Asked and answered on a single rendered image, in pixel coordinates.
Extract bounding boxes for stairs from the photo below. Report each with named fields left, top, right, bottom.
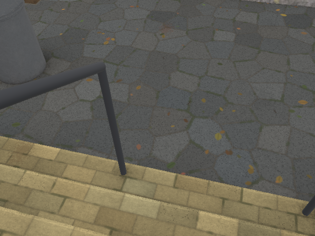
left=0, top=136, right=315, bottom=236

